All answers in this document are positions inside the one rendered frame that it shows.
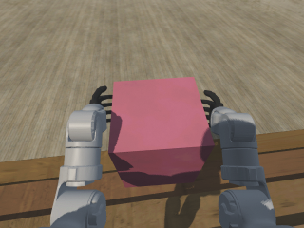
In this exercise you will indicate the robot right forearm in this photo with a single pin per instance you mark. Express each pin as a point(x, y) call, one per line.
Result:
point(238, 141)

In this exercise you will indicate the robot right upper arm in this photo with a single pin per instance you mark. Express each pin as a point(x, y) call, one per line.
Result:
point(246, 208)

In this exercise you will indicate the robot left upper arm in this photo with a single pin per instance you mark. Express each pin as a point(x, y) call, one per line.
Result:
point(79, 208)

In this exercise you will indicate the robot right hand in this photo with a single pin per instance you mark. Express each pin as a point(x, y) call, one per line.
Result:
point(213, 104)

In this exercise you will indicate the carton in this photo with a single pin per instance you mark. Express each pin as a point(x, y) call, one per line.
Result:
point(159, 132)

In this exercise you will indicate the robot left forearm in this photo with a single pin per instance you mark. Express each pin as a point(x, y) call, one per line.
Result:
point(84, 137)

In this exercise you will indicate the robot left hand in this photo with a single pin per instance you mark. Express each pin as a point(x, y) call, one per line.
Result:
point(97, 99)

